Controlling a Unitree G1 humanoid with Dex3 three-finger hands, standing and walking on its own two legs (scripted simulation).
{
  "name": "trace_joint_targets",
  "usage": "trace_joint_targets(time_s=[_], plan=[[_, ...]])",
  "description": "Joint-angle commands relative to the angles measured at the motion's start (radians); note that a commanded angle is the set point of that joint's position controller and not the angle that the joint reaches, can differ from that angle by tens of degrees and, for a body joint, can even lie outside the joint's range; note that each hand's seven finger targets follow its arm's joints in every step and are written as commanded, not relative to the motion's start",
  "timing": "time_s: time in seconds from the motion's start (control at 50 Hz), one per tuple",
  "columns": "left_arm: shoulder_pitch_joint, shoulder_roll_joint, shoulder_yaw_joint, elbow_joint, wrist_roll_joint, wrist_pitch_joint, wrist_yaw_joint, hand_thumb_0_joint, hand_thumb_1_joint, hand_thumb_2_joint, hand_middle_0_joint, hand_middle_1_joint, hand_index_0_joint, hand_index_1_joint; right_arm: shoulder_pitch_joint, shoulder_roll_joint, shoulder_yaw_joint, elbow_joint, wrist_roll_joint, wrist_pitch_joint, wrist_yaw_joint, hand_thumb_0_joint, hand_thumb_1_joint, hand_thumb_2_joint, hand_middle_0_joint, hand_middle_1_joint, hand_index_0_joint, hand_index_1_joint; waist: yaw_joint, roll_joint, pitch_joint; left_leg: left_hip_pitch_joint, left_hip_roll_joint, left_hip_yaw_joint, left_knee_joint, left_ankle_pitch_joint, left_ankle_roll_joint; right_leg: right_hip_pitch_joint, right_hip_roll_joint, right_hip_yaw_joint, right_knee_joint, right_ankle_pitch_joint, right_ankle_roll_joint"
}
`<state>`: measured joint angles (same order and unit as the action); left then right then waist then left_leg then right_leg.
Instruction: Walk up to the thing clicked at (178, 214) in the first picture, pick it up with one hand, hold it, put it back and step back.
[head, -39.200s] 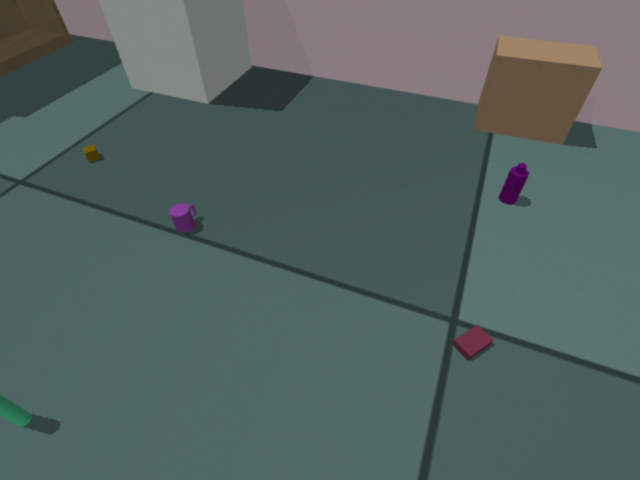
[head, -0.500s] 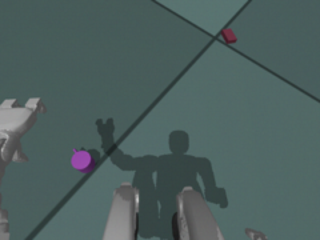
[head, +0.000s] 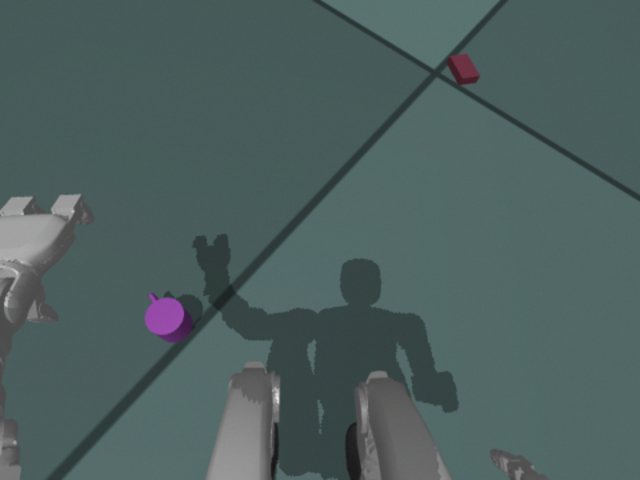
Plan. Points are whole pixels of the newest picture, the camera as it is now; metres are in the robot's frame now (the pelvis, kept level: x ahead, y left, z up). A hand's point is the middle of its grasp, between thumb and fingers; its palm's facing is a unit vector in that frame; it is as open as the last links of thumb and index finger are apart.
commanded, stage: withdraw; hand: left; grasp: from above
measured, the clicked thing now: (166, 315) +0.42 +0.35 -0.53
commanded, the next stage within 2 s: none
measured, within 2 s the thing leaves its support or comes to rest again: neither
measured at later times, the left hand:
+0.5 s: hand (132, 288) +0.40 +0.34 -0.26, palm faces -0.39 -0.03 -0.92, open 14.1 cm
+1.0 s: hand (113, 280) +0.40 +0.35 -0.21, palm faces -0.41 -0.05 -0.91, open 14.1 cm
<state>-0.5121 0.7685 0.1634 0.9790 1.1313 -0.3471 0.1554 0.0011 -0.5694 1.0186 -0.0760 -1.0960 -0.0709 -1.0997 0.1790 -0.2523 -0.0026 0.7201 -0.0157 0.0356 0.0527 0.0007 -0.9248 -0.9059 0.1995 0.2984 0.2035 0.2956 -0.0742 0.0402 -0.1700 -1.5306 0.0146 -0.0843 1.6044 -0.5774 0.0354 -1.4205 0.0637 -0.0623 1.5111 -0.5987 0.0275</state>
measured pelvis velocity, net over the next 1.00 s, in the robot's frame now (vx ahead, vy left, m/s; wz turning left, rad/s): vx -0.02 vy -0.01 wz -0.06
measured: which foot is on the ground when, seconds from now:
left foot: down 0.00-1.00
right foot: down 0.00-1.00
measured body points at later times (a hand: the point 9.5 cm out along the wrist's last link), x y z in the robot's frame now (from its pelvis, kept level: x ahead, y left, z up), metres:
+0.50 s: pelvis -0.02 -0.01 -0.13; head +0.19 +0.06 +0.25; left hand +0.42 +0.34 -0.21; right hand +0.07 -0.29 -0.25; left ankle +0.07 +0.09 -0.55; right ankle +0.06 -0.14 -0.55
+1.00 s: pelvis -0.02 -0.01 -0.12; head +0.19 +0.05 +0.28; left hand +0.42 +0.35 -0.15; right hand +0.06 -0.28 -0.24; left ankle +0.07 +0.09 -0.55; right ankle +0.06 -0.14 -0.55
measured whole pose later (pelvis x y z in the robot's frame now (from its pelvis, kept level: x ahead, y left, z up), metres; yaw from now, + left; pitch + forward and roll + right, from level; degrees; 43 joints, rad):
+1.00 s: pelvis -0.02 -0.01 -0.12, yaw -3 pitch +35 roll -10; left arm -0.57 0.81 0.16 0.86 1.05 -0.25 0.07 0.00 -0.56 1.03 -0.09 -1.06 -0.09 -1.06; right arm 0.18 -0.25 0.00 0.70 -0.03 0.05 0.08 0.00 -0.92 -0.90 0.20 0.30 0.20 0.29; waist -0.09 0.03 -0.16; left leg -1.96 0.02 -0.11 2.01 -0.65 0.03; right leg -1.85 0.07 -0.09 1.92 -0.69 0.02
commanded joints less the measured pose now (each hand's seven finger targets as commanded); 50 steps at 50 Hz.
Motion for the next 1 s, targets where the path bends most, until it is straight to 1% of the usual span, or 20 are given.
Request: trace_joint_targets(time_s=[0.0,0.02,0.04,0.12,0.24,0.28,0.32,0.34,0.44,0.48,0.54,0.6,0.66,0.72,0.76,0.78,0.82,0.88,0.92,0.98], plan=[[-0.211,0.323,0.088,-0.111,-0.039,0.006,0.026,0.000,-0.588,1.053,-0.069,-1.048,-0.055,-1.064,0.105,-0.194,-0.067,-0.060,0.001,-0.015,-0.015,0.000,-0.909,-0.906,0.199,0.300,0.199,0.300,0.001,0.145,-0.454,0.474,0.003,-0.021,-0.251,0.179,-0.011,0.127,0.015,-0.013,-0.178,0.144,-0.062],[-0.214,0.285,0.057,-0.100,-0.037,0.005,0.024,0.000,-0.595,1.060,-0.069,-1.051,-0.053,-1.069,0.110,-0.191,-0.065,-0.059,0.000,-0.016,-0.013,0.000,-0.910,-0.907,0.199,0.300,0.199,0.300,-0.011,0.134,-0.436,0.454,0.002,-0.012,-0.234,0.180,-0.008,0.114,0.016,-0.011,-0.179,0.144,-0.063],[-0.219,0.293,0.062,-0.087,-0.041,0.000,0.025,0.000,-0.593,1.056,-0.068,-1.047,-0.053,-1.065,0.104,-0.195,-0.067,-0.054,0.000,-0.019,-0.013,0.000,-0.910,-0.906,0.199,0.300,0.199,0.300,-0.010,0.124,-0.431,0.439,0.005,-0.019,-0.227,0.163,-0.008,0.091,0.016,-0.013,-0.165,0.130,-0.064],[-0.249,0.242,0.008,-0.007,-0.013,-0.025,0.052,0.000,-0.579,1.043,-0.068,-1.046,-0.057,-1.058,0.103,-0.195,-0.058,-0.048,-0.009,-0.029,-0.004,0.000,-0.906,-0.904,0.199,0.300,0.199,0.300,-0.031,0.114,-0.366,0.336,0.000,-0.020,-0.171,0.116,-0.007,0.007,0.013,-0.016,-0.106,0.103,-0.068],[-0.403,0.261,-0.010,0.110,0.079,-0.075,0.157,0.000,-0.577,1.042,-0.068,-1.051,-0.060,-1.061,0.092,-0.213,-0.050,-0.028,-0.043,-0.042,0.022,0.000,-0.904,-0.903,0.199,0.300,0.199,0.300,-0.048,0.136,-0.418,0.211,-0.007,-0.025,-0.011,0.133,-0.002,-0.181,0.021,-0.018,0.039,0.116,-0.073],[-0.446,0.321,0.032,0.130,0.107,-0.083,0.195,0.000,-0.569,1.037,-0.068,-1.057,-0.063,-1.063,0.088,-0.223,-0.047,-0.022,-0.058,-0.046,0.030,0.000,-0.904,-0.902,0.199,0.300,0.199,0.300,-0.025,0.175,-0.469,0.197,-0.008,-0.033,0.026,0.141,-0.008,-0.236,0.020,-0.021,0.107,0.114,-0.077],[-0.510,0.339,0.038,0.134,0.136,-0.090,0.225,0.000,-0.580,1.048,-0.069,-1.065,-0.062,-1.075,0.084,-0.229,-0.049,-0.014,-0.072,-0.050,0.035,0.000,-0.905,-0.903,0.199,0.300,0.199,0.300,-0.025,0.236,-0.539,0.212,-0.005,-0.040,0.064,0.142,-0.014,-0.304,0.021,-0.031,0.162,0.111,-0.075],[-0.527,0.368,0.064,0.137,0.146,-0.088,0.238,0.000,-0.580,1.046,-0.069,-1.068,-0.063,-1.076,0.086,-0.239,-0.053,-0.004,-0.078,-0.051,0.036,0.000,-0.906,-0.903,0.199,0.300,0.199,0.300,-0.019,0.245,-0.575,0.229,-0.001,-0.049,0.082,0.159,-0.020,-0.319,0.015,-0.037,0.192,0.119,-0.071],[-0.594,0.424,0.114,0.159,0.167,-0.056,0.275,0.000,-0.579,1.043,-0.085,-1.061,-0.077,-1.072,0.105,-0.241,-0.055,0.018,-0.096,-0.055,0.045,0.000,-0.911,-0.904,0.199,0.300,0.199,0.300,-0.017,0.293,-0.701,0.217,-0.001,-0.036,0.182,0.196,-0.017,-0.370,0.016,-0.054,0.288,0.140,-0.065],[-0.624,0.468,0.145,0.156,0.159,-0.034,0.280,0.000,-0.576,1.037,-0.087,-1.059,-0.080,-1.068,0.110,-0.246,-0.056,0.011,-0.098,-0.057,0.048,0.000,-0.910,-0.903,0.199,0.300,0.199,0.300,-0.017,0.325,-0.722,0.197,-0.002,-0.033,0.205,0.175,-0.018,-0.377,0.009,-0.056,0.319,0.127,-0.063],[-0.650,0.484,0.150,0.140,0.141,0.003,0.269,0.000,-0.578,1.035,-0.087,-1.058,-0.081,-1.067,0.122,-0.242,-0.064,0.002,-0.093,-0.055,0.045,0.000,-0.911,-0.903,0.199,0.299,0.199,0.299,-0.021,0.294,-0.748,0.151,-0.004,-0.014,0.243,0.103,-0.008,-0.372,0.013,-0.053,0.321,0.090,-0.062],[-0.643,0.514,0.154,0.089,0.115,0.034,0.233,0.000,-0.582,1.037,-0.073,-1.065,-0.070,-1.070,0.123,-0.243,-0.067,-0.006,-0.085,-0.055,0.039,0.000,-0.909,-0.902,0.199,0.299,0.199,0.299,-0.017,0.282,-0.744,0.092,-0.005,-0.011,0.252,0.027,-0.004,-0.364,0.011,-0.051,0.326,0.043,-0.062],[-0.626,0.518,0.149,0.012,0.078,0.058,0.183,0.000,-0.582,1.034,-0.067,-1.067,-0.066,-1.069,0.135,-0.235,-0.073,-0.026,-0.069,-0.049,0.033,0.000,-0.907,-0.900,0.199,0.299,0.199,0.299,-0.004,0.283,-0.773,0.107,-0.004,-0.019,0.248,0.020,-0.003,-0.349,0.012,-0.047,0.324,0.037,-0.066],[-0.547,0.462,0.116,0.014,0.038,0.081,0.119,0.000,-0.593,1.036,-0.066,-1.062,-0.063,-1.066,0.160,-0.230,-0.074,-0.030,-0.056,-0.037,0.027,0.000,-0.910,-0.902,0.199,0.299,0.198,0.299,-0.018,0.231,-0.695,0.053,-0.007,-0.023,0.241,0.006,0.003,-0.341,0.013,-0.043,0.293,0.030,-0.061],[-0.529,0.454,0.104,-0.061,0.011,0.087,0.074,0.000,-0.591,1.036,-0.066,-1.064,-0.063,-1.068,0.165,-0.234,-0.078,-0.039,-0.047,-0.028,0.024,0.000,-0.911,-0.902,0.199,0.299,0.199,0.299,-0.008,0.251,-0.685,0.064,-0.006,-0.034,0.211,-0.002,0.001,-0.332,0.012,-0.043,0.286,0.023,-0.064],[-0.504,0.471,0.115,-0.111,-0.001,0.087,0.053,0.000,-0.598,1.037,-0.068,-1.059,-0.063,-1.066,0.174,-0.237,-0.080,-0.049,-0.044,-0.022,0.023,0.000,-0.913,-0.904,0.199,0.299,0.198,0.299,0.007,0.253,-0.723,0.107,-0.002,-0.043,0.198,0.035,-0.001,-0.300,0.015,-0.044,0.281,0.049,-0.065],[-0.419,0.430,0.100,-0.178,-0.036,0.094,0.012,0.000,-0.589,1.034,-0.067,-1.058,-0.063,-1.062,0.166,-0.238,-0.083,-0.071,-0.031,-0.011,0.022,0.000,-0.911,-0.903,0.199,0.299,0.199,0.299,0.006,0.242,-0.723,0.142,-0.001,-0.055,0.170,0.084,-0.004,-0.277,0.018,-0.047,0.263,0.072,-0.066],[-0.313,0.367,0.083,-0.270,-0.097,0.103,-0.046,0.000,-0.582,1.028,-0.068,-1.054,-0.065,-1.057,0.152,-0.227,-0.081,-0.083,-0.018,-0.003,0.014,0.000,-0.910,-0.902,0.199,0.299,0.199,0.299,0.005,0.225,-0.662,0.196,0.006,-0.071,0.121,0.136,-0.008,-0.250,0.020,-0.050,0.225,0.096,-0.066],[-0.265,0.379,0.095,-0.297,-0.116,0.103,-0.073,0.000,-0.581,1.027,-0.068,-1.052,-0.065,-1.055,0.140,-0.228,-0.076,-0.085,-0.013,0.001,0.007,0.000,-0.909,-0.902,0.199,0.299,0.199,0.299,0.013,0.226,-0.636,0.235,0.013,-0.080,0.097,0.183,-0.011,-0.239,0.022,-0.050,0.212,0.114,-0.067],[-0.222,0.262,0.026,-0.311,-0.135,0.093,-0.086,0.000,-0.575,1.025,-0.068,-1.046,-0.065,-1.049,0.124,-0.204,-0.067,-0.081,-0.003,0.001,0.004,0.000,-0.907,-0.902,0.199,0.300,0.199,0.300,-0.016,0.196,-0.537,0.194,0.014,-0.050,0.070,0.164,-0.006,-0.204,0.023,-0.047,0.166,0.123,-0.073]])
